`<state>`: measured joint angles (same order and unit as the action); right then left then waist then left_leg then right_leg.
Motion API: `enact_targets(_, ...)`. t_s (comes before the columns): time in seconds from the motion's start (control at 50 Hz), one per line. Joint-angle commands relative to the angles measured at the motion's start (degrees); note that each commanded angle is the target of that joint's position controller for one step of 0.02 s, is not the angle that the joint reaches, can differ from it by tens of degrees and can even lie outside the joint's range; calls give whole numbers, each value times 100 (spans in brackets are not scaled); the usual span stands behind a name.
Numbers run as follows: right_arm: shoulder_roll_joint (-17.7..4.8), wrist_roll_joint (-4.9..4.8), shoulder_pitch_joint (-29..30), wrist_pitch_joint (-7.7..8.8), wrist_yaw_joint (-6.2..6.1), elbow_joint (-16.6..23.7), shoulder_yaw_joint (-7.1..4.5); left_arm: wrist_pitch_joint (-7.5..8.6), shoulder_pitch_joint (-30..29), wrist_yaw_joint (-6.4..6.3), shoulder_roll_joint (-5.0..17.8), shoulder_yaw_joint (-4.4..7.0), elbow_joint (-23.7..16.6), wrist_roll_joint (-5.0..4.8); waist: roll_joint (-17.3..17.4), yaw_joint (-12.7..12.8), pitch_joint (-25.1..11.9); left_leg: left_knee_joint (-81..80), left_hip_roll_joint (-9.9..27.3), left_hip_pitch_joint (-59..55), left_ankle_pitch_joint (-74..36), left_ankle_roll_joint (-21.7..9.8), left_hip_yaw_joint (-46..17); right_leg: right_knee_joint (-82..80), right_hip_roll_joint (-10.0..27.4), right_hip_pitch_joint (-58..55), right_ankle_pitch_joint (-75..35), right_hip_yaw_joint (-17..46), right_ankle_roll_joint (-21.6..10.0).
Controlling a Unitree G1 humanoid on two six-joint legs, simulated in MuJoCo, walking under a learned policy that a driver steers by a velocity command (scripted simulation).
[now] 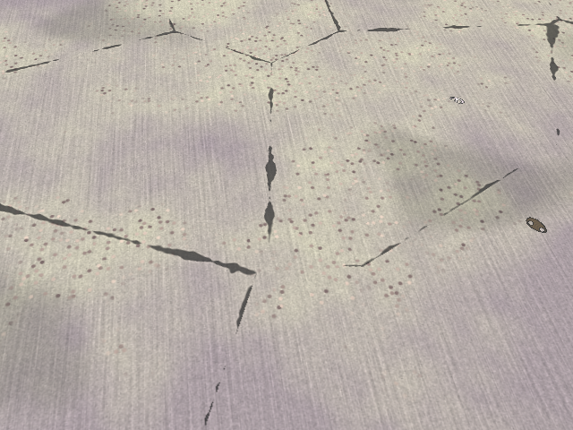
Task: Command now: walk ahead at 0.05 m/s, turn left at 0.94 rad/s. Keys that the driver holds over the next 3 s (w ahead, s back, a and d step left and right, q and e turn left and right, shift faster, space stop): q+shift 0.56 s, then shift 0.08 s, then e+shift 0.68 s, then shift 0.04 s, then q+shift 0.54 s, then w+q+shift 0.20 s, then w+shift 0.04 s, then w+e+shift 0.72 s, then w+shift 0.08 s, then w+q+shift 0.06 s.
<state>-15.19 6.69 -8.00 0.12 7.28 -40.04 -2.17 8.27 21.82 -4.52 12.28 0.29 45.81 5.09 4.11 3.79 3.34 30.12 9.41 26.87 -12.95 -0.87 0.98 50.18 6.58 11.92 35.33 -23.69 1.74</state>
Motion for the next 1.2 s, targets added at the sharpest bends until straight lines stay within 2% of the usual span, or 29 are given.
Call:
enact_targets(0.02, -552, -1445, 1006, -271, -24, 511, -382, -411, -617, -74, 1318, 608, -340, -942, -690, 252, 528, -128, -517, 393, 459, 174, 290, -280, 1496, 608, -2437, 976, -454)
enact_targets(0.04, -517, -1449, 460, -386, -48, 364, -404, -600, -609, -48, 1147, 548, -481, -1015, -355, 5, 19, -147, -755, -313, 52, 196, 629, 473, 1456, 697, -2869, 640, -327)
enact_targets(0.08, -585, -1026, -1245, -439, -305, -254, -650, -719, -603, 85, 871, 529, -442, -1020, -13, -929, -835, -875, -1146, -2828, -1211, -378, 893, 2642, 1058, 1630, -3093, 289, -96)
enact_targets(0.1, -1060, -900, -1795, -373, -501, -549, -809, -697, -574, 166, 692, 517, -457, -963, 934, -1248, -871, -875, -556, -4557, -3338, -824, 77, 4824, 257, 3415, 632, 321, 237)
enact_targets(0.12, -1882, -554, -1721, -263, -472, -382, -854, -531, -337, 234, 485, 428, -807, -754, 1361, -937, -1608, 828, 590, -5756, -6294, -1760, -1422, 6813, 27, 5133, 1826, 1198, 525)
enact_targets(0.14, -1980, -544, -1707, -191, -476, -108, -834, -379, -765, 224, 556, 334, -1104, -705, 904, -1227, -2890, 410, 1154, -5833, -5679, -2529, -2329, 7424, -15, 5263, 1621, 2153, 556)
enact_targets(0.18, -1811, -673, -709, -286, -668, 119, -678, -346, -999, 69, 372, 192, -1489, -623, -73, -516, -2754, -333, 1475, -4410, -1957, -2387, -3160, 6460, 28, 5396, 437, 2869, 436)
enact_targets(0.2, -1416, -648, -236, -309, -737, 329, -515, -500, -986, -42, 474, 208, -1258, -553, -526, -432, -2279, -517, 1614, -3428, -1399, -2272, -3306, 6293, -11, 5212, 130, 2922, 453)
enact_targets(0.24, -1250, -586, -48, -264, -811, 425, -384, -753, -705, -135, 972, 393, -1107, -500, -734, -166, -1664, -614, 896, -1793, 43, -1897, -2832, 5262, -275, 4466, -1186, 3059, 420)
enact_targets(0.3, -1223, -622, 100, -279, -1150, 480, -309, -864, -1464, -93, 529, 270, -1589, -279, -349, -178, -1102, -375, -108, -604, 537, -1420, -2386, 3852, -761, 3905, -2540, 2872, 643)
enact_targets(0.36, -1196, -725, 156, -472, -1346, 614, -373, -862, -1942, 78, 232, 169, -1858, -343, 242, -299, -1281, -610, -536, -616, 1793, -1098, -2452, 1370, -1043, 2823, -2783, 2874, 704)
enact_targets(0.42, -1263, -720, 141, -492, -1317, 784, -490, -885, -2091, 202, 476, 288, -1827, -506, 710, -424, -1070, -821, -374, -833, 2826, -1075, -3127, 270, -1120, 2411, -2371, 3132, 613)
enact_targets(0.5, -1044, -759, 145, -503, -1164, 943, -486, -814, -1659, 339, 592, 486, -1492, -544, 970, -328, -796, -685, -632, -241, 3524, -811, -3597, -1662, -1156, 558, -2240, 3054, 310)
enact_targets(0.52, -814, -758, 92, -486, -1128, 972, -423, -811, -1208, 353, 634, 571, -1281, -572, 782, -144, -761, -272, -929, 537, 4050, -600, -3408, -2276, -960, -558, -2331, 2946, 187)
enact_targets(0.54, -320, -709, -298, -464, -1055, 907, -310, -827, -467, 362, 929, 676, -1111, -501, -232, -20, -1255, 1547, -1655, 1614, 5039, -245, -2433, -2584, 235, -2001, -1502, 4002, -285)
enact_targets(0.56, -219, -822, -297, -298, -1021, 1255, -310, -875, -360, 432, 1381, 746, -1128, -296, -1902, -211, -1181, 3101, -2325, 3039, 5650, 106, -1827, -3199, 1792, -1921, -1319, 6175, -1217)
enact_targets(0.58, -781, -812, 160, -116, -1035, 1282, -504, -811, -614, 461, 1227, 731, -1222, -179, -1926, -151, -541, 4068, -1797, 3615, 4945, 368, -1701, -3737, 1695, -1376, -423, 6704, -1525)
enact_targets(0.62, -1117, -658, 87, -210, -1137, 1013, -631, -855, -1545, 351, 803, 587, -1395, -292, -1433, -476, -187, 4947, -1601, 3064, 3914, 424, -1281, -3499, 870, -345, -771, 5042, -1084)
enact_targets(0.68, -606, -613, -405, -339, -1056, 812, -447, -943, -1726, 234, 629, 353, -1334, -343, -948, -634, -322, 6395, -1816, 1802, 2973, 555, -849, -3329, 208, 1008, -1870, 3927, -1143)
enact_targets(0.74, -157, -619, -546, -387, -972, 827, -197, -1006, -1473, 261, 393, 130, -1137, -414, -898, -693, -447, 5327, -1540, 1328, 2653, 712, -790, -3371, -36, 963, -1807, 3775, -1307)
enact_targets(0.78, -196, -477, -117, -338, -920, 1041, -146, -1056, -1484, 212, 754, 272, -1205, -504, -1177, -601, -414, 3572, -1097, 1010, 2532, 769, -346, -3385, -118, 710, -1572, 3856, -1249)
enact_targets(0.84, -151, -660, 551, -185, -845, 1172, -142, -1139, -599, 130, 1400, 545, -1083, -533, -1694, -36, -380, 1537, -1351, 67, 3768, 609, -218, -3417, 110, 539, -765, 4484, -1358)
enact_targets(0.92, -405, -771, -184, 37, -831, 689, -352, -1117, -502, 110, 1291, 578, -1164, -637, -1576, -360, -309, -823, -1339, -1205, 2927, 86, -534, -3359, 132, 648, -228, 5458, -1177)
enact_targets(0.94, -549, -772, -491, 57, -861, 588, -424, -1106, -452, 105, 1143, 557, -1159, -644, -1485, -461, -494, -1038, -940, -2151, 2708, -56, -663, -3053, -63, 1224, -365, 5330, -889)
enact_targets(0.96, -790, -652, -878, 46, -887, 496, -495, -1104, -544, 141, 841, 511, -1254, -622, -732, -597, -888, -746, -84, -3372, 2883, -348, -1277, -2059, -382, 2352, -250, 4658, -510)
enact_targets(0.98, -1126, -407, -1197, 35, -831, 311, -621, -1024, -1056, 176, 619, 465, -1644, -706, 1152, -726, -879, -1177, 1242, -3311, 2862, -1116, -2978, -448, -1244, 3571, -72, 3404, -253)
enact_targets(1.0, -808, -366, -946, 95, -824, 432, -522, -935, -1192, 173, 1070, 634, -1646, -594, 867, -760, -668, -1212, 1607, -3059, 2124, -1417, -3224, 861, -1065, 4002, -13, 3525, 62)
enact_targets(1.06, -289, -588, 82, 117, -919, 606, -315, -1088, -705, 210, 1125, 735, -1302, -503, 505, -231, -623, -918, 731, -2405, 1017, -838, -1399, 2736, -883, 3964, -1141, 3203, 353)
enact_targets(1.2, -774, -538, -300, -62, -1129, 379, -373, -1171, -1653, 418, 555, 387, -1787, -581, 441, -514, -480, -855, 657, -1711, 1124, -996, -140, 1449, -339, 3306, -2568, 2370, 582)
